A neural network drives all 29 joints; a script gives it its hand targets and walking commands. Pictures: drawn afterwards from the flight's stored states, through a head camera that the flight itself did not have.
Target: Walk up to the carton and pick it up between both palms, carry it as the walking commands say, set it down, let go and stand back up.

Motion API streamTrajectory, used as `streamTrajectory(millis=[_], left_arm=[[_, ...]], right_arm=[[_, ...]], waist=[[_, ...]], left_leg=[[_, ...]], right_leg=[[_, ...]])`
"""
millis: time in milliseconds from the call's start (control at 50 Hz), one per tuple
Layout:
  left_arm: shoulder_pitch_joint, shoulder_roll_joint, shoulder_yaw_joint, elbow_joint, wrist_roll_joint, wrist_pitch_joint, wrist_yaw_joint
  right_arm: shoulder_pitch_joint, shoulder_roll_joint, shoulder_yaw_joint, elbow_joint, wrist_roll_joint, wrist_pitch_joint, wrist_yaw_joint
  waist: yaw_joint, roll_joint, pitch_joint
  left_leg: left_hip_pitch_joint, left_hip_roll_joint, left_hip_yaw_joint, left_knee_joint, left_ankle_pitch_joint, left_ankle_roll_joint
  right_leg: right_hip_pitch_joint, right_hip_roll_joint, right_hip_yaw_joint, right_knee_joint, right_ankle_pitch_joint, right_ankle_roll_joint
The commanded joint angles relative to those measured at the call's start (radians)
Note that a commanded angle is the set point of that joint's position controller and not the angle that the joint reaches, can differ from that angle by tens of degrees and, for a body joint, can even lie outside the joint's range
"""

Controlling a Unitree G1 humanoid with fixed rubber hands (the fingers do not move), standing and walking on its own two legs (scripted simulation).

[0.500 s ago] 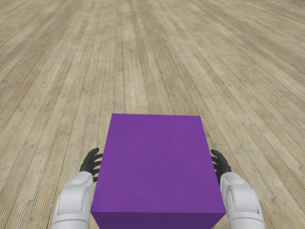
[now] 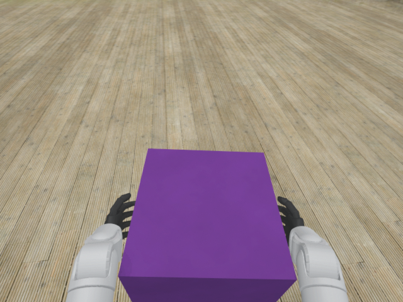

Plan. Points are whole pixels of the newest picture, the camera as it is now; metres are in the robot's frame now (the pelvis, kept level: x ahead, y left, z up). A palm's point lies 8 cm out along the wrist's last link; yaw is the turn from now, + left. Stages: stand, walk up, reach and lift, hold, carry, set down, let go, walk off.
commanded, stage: hold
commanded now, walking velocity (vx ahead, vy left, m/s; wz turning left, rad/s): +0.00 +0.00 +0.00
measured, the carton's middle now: (203, 236) +0.30 +0.01 -0.04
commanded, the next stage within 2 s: carry in 0.70 s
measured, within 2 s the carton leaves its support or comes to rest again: neither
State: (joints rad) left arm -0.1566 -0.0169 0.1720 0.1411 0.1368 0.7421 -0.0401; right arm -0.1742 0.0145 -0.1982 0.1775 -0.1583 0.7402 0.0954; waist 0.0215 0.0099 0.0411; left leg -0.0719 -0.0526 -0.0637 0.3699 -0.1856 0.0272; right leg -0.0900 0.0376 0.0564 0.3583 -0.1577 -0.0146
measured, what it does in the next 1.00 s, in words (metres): lifts its right foot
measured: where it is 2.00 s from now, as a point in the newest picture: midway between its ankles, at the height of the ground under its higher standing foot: outside the picture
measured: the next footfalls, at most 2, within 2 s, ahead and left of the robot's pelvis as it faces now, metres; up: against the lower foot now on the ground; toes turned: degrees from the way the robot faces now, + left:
right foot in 1.06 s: +0.05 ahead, -0.21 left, +0.00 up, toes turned -4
left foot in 1.38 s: +0.03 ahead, -0.07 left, +0.00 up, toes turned +16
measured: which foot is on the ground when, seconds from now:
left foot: down 0.00-1.00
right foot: down 0.00-0.76, up 0.78-1.00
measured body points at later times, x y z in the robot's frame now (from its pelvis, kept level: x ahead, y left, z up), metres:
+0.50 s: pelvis +0.00 +0.00 +0.00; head -0.03 +0.00 +0.45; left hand +0.28 +0.19 +0.03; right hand +0.29 -0.18 +0.02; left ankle +0.02 +0.10 -0.75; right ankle +0.03 -0.11 -0.75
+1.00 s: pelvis +0.00 -0.05 +0.00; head -0.02 -0.05 +0.45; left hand +0.29 +0.13 +0.06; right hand +0.27 -0.23 +0.05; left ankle +0.02 +0.10 -0.75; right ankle +0.00 -0.19 -0.73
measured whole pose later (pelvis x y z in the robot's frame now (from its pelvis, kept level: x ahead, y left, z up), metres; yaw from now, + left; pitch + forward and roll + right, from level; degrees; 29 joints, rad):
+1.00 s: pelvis +0.00 -0.05 +0.00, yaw -1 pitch +3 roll -2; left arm -0.12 0.05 0.15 -0.14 0.01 0.99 -0.02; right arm -0.09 0.04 -0.13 -0.17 -0.08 1.00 0.00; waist 0.00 0.03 -0.12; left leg -0.30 0.06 -0.09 0.47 -0.23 -0.05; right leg -0.36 0.01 0.00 0.63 -0.35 0.00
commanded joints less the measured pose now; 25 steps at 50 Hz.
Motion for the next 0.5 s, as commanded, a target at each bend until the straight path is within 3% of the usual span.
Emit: streamTrajectory(millis=[0, 220, 480], left_arm=[[-0.615, -0.85, -0.605, -0.176, -0.204, -0.063, -0.21], [-0.632, -0.868, -0.595, -0.15, -0.202, -0.06, -0.224], [-0.588, -0.864, -0.612, -0.185, -0.21, -0.052, -0.22]], right_arm=[[-0.574, 0.847, 0.616, -0.189, 0.213, -0.063, 0.154], [-0.596, 0.881, 0.615, -0.168, 0.216, -0.06, 0.16], [-0.549, 0.866, 0.632, -0.203, 0.226, -0.054, 0.155]], waist=[[-0.001, -0.008, -0.306], [0.004, -0.007, -0.314], [0.002, -0.006, -0.318]], left_leg=[[0.013, -0.023, -0.031, -0.051, 0.12, -0.019], [0.001, -0.024, -0.023, -0.046, 0.098, -0.016], [0.019, -0.024, -0.024, -0.046, 0.168, -0.022]], right_leg=[[0.098, 0.031, 0.036, -0.035, 0.069, -0.014], [0.093, 0.027, 0.039, -0.034, 0.056, -0.011], [0.106, 0.032, 0.043, -0.035, 0.12, -0.009]])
